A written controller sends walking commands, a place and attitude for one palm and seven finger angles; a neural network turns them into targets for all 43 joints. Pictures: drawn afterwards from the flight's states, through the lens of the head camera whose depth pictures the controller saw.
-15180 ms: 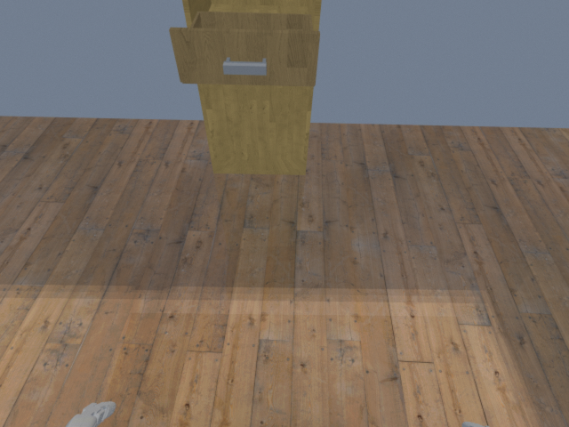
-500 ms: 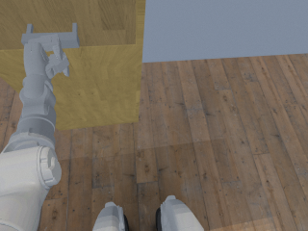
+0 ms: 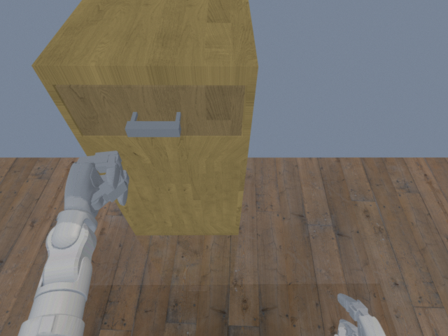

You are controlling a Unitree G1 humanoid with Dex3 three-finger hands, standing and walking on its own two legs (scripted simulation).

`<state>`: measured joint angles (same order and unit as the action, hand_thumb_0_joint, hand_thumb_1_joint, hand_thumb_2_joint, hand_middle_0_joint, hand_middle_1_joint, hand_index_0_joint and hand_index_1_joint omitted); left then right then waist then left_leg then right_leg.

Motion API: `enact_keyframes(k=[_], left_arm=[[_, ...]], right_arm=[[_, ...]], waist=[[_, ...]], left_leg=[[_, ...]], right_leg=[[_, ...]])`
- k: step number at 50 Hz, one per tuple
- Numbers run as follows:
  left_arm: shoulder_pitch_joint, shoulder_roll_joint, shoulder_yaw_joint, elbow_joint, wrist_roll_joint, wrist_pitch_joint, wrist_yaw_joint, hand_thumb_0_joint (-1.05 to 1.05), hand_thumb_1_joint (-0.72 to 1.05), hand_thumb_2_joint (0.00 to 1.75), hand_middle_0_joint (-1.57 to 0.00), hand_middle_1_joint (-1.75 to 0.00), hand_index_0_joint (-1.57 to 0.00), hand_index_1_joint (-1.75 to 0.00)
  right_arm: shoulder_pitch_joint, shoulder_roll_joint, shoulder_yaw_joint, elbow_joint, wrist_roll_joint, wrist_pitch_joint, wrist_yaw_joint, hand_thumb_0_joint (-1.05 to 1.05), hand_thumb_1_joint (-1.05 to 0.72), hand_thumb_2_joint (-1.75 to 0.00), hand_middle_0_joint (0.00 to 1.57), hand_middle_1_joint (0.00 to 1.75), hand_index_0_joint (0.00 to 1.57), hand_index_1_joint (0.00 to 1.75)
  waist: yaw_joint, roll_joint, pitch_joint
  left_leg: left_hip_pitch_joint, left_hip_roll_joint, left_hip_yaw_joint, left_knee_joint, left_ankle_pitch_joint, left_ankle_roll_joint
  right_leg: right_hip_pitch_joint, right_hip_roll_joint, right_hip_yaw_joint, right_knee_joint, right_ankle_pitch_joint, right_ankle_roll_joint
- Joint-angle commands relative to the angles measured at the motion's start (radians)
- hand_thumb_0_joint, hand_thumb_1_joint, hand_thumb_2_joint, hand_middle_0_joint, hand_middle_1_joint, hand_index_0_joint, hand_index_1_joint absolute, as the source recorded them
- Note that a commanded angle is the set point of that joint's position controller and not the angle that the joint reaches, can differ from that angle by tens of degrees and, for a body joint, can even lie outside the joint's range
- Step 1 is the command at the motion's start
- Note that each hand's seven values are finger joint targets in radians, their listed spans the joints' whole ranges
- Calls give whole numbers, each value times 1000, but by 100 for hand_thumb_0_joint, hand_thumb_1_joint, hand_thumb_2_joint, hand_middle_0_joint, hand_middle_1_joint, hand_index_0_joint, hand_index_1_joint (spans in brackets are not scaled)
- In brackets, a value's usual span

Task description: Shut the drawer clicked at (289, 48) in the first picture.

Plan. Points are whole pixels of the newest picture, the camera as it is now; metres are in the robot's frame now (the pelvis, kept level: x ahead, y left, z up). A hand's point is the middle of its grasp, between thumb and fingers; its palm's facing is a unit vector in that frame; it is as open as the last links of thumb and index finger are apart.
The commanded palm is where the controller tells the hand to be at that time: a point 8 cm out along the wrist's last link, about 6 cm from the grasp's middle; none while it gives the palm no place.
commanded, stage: draw the hand back to the body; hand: left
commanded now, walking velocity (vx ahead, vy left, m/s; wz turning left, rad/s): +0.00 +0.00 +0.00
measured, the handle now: (155, 122) +0.59 +0.19 +0.01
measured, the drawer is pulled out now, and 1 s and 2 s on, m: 0.00 0.00 0.00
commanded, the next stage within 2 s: step back with the hand held close in 0.88 s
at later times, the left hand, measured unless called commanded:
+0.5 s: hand (49, 243) +0.22 +0.22 +0.16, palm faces +0.31 -0.89 -0.32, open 3.3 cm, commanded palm +0.17 +0.27 +0.18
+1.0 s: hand (12, 289) +0.16 +0.22 +0.18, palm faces +0.39 -0.84 -0.38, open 3.3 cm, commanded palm +0.11 +0.26 +0.21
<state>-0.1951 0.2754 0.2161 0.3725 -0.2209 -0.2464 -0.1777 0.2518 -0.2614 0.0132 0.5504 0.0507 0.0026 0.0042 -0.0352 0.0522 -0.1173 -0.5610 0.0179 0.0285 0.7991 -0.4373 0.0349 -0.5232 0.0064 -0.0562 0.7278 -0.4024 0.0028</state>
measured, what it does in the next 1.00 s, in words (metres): stands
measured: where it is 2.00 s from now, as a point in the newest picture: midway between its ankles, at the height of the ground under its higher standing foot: outside the picture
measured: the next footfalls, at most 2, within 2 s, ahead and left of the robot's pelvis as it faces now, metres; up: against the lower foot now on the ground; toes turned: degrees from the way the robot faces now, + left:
none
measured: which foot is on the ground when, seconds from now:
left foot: down 0.00-1.00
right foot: down 0.00-1.00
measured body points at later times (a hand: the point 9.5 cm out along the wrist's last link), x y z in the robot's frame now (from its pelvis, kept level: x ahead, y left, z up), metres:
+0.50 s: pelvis -0.02 +0.00 +0.03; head -0.03 -0.03 +0.48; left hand +0.19 +0.26 +0.18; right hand +0.17 -0.22 -0.05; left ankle -0.03 +0.09 -0.71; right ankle -0.03 -0.12 -0.71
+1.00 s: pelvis -0.02 -0.02 +0.03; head -0.04 -0.04 +0.48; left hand +0.13 +0.27 +0.20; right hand +0.17 -0.23 -0.05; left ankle -0.03 +0.09 -0.71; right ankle -0.03 -0.12 -0.71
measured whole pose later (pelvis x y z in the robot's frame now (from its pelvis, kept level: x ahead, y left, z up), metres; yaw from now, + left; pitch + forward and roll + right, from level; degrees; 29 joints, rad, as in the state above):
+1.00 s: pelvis -0.02 -0.02 +0.03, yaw +0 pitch -5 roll -1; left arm 0.53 0.31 0.26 -0.43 -0.06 -0.09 0.11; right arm 0.19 -0.23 0.02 0.63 0.00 -0.11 -0.08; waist 0.07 0.07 0.03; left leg -0.09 0.02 0.04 0.43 -0.26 0.02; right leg -0.06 0.02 -0.04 0.37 -0.23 -0.02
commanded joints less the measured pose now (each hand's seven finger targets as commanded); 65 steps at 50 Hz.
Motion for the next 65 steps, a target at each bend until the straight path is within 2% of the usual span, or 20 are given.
enact_keyframes(k=[1, 3, 4, 8, 10, 17, 26, 30, 35, 39, 41, 45, 47, 50, 51, 52, 54, 56, 62, 65], left_arm=[[-217, 276, 41, -378, 86, -2, 91, 0, 90, 90, -140, -160, -140, -160], [-113, 177, -6, -394, 103, 47, 169, 0, 90, 90, -140, -160, -140, -160], [-92, 169, -24, -436, 112, 63, 189, 0, 90, 90, -140, -160, -140, -160], [-24, 205, 6, -525, 134, 104, 250, 0, 90, 90, -140, -160, -140, -160], [13, 198, 5, -578, 140, 113, 265, 0, 90, 90, -140, -160, -140, -160], [206, 192, 27, -730, 146, 120, 279, 0, 90, 90, -140, -160, -140, -160], [478, 232, 129, -906, 145, 107, 279, 0, 90, 90, -140, -160, -140, -160], [575, 235, 163, -1017, 144, 89, 286, 0, 90, 90, -140, -160, -140, -160], [690, 241, 197, -1092, 145, 76, 291, 0, 90, 90, -140, -160, -140, -160], [654, 189, 153, -988, 148, 85, 289, 0, 90, 90, -140, -160, -140, -160], [630, 197, 153, -982, 154, 84, 291, 0, 90, 90, -140, -160, -140, -160], [631, 216, 171, -1024, 156, 69, 300, 0, 90, 90, -140, -160, -140, -160], [632, 224, 175, -1065, 158, 68, 304, 0, 90, 90, -140, -160, -140, -160], [646, 226, 179, -1066, 158, 75, 307, 0, 90, 90, -140, -160, -140, -160], [453, 389, 351, -1139, 159, 18, 315, 0, 90, 90, -140, -160, -140, -160], [587, 310, 303, -1045, 162, 11, 306, 0, 90, 90, -140, -160, -140, -160], [715, 221, 228, -978, 164, 26, 290, 0, 90, 90, -140, -160, -140, -160], [748, 197, 206, -984, 164, 19, 282, 0, 90, 90, -140, -160, -140, -160], [847, 261, 265, -1072, 161, 9, 296, 0, 90, 90, -140, -160, -140, -160], [862, 291, 295, -1127, 159, 4, 305, 0, 90, 90, -140, -160, -140, -160]], right_arm=[[-50, -116, -49, -132, 3, -35, -36, 0, -90, -90, 20, 30, 20, 30], [-73, -100, -39, -149, -1, -31, -52, 0, -90, -90, 20, 30, 20, 30], [-89, -100, -35, -151, 1, -30, -56, 0, -90, -90, 20, 30, 20, 30], [-134, -95, -18, -146, -8, -31, -76, 0, -90, -90, 20, 30, 20, 30], [-152, -90, -12, -144, -11, -38, -82, 0, -90, -90, 20, 30, 20, 30], [-183, -79, -1, -126, -25, -76, -80, 0, -90, -90, 20, 30, 20, 30], [-198, -79, -16, -114, -43, -111, -67, 0, -90, -90, 20, 30, 20, 30], [-193, -68, -19, -114, -45, -133, -65, 0, -90, -90, 20, 30, 20, 30], [-193, -63, -27, -114, -43, -159, -71, 0, -90, -90, 20, 30, 20, 30], [-181, -71, -32, -90, -45, -159, -79, 0, -90, -90, 20, 30, 20, 30], [-184, -74, -35, -85, -45, -160, -87, 0, -90, -90, 20, 30, 20, 30], [-188, -67, -33, -88, -51, -172, -92, 0, -90, -90, 20, 30, 20, 30], [-189, -66, -29, -88, -53, -180, -93, 0, -90, -90, 20, 30, 20, 30], [-192, -61, -26, -84, -55, -186, -92, 0, -90, -90, 20, 30, 20, 30], [-173, -73, -12, -137, -45, -159, -88, 0, -90, -90, 20, 30, 20, 30], [-180, -67, -28, -94, -55, -144, -87, 0, -90, -90, 20, 30, 20, 30], [-171, -71, -42, -98, -58, -109, -76, 0, -90, -90, 20, 30, 20, 30], [-183, -80, -53, -109, -60, -89, -73, 0, -90, -90, 20, 30, 20, 30], [-190, -77, -69, -153, -47, -46, -74, 0, -90, -90, 20, 30, 20, 30], [-188, -74, -74, -177, -42, -36, -80, 0, -90, -90, 20, 30, 20, 30]], waist=[[33, 24, -277], [19, -20, -182], [24, 5, -185], [37, -36, -124], [42, -21, -97], [65, 32, -11], [87, -40, 62], [94, 29, 40], [99, 5, 71], [79, -72, 169], [79, -47, 179], [96, -24, 82], [101, 28, 49], [103, 15, 62], [61, 41, 197], [56, -48, 181], [48, -102, 143], [45, -49, 99], [57, -29, -74], [58, -45, -97]], left_leg=[[308, 3, -31, -155, 507, -8], [313, 9, -33, -201, 456, -13], [333, 13, -34, -223, 435, -14], [370, 16, -34, -303, 367, -8], [396, 17, -35, -336, 352, -8], [460, 18, -39, -421, 358, -13], [462, 9, -18, -443, 363, -5], [475, 5, -11, -434, 374, -7], [477, 7, -5, -421, 363, -4], [460, 9, -6, -429, 289, 4], [470, 7, -5, -430, 270, 7], [498, 2, -5, -426, 302, 11], [504, 2, -7, -424, 342, 5], [500, 2, -7, -422, 378, 2], [418, 2, -30, -421, 287, 10], [406, 11, -38, -392, 287, 15], [440, 21, -24, -382, 357, 13], [439, 27, -15, -396, 416, 13], [428, 55, -25, -402, 594, 15], [390, 62, -31, -393, 616, 14]], right_leg=[[186, -6, 41, -104, 426, -33], [195, -3, 29, -146, 393, -29], [216, -8, 32, -158, 373, -30], [290, -7, 33, -225, 337, -31], [313, -8, 32, -253, 318, -31], [388, -3, 32, -337, 301, -36], [433, 1, 38, -400, 324, -30], [448, -7, 43, -397, 340, -29], [426, -5, 51, -413, 331, -26], [362, -5, 53, -447, 234, -18], [347, -7, 59, -460, 203, -19], [404, -16, 65, -439, 242, -21], [436, -18, 67, -423, 296, -25], [441, -14, 61, -415, 344, -25], [334, -51, 170, -476, 362, -29], [315, -76, 178, -484, 380, -31], [322, -84, 161, -463, 464, -22], [343, -80, 137, -432, 516, -14], [440, -61, 90, -321, 626, 1], [456, -55, 88, -283, 660, 6]])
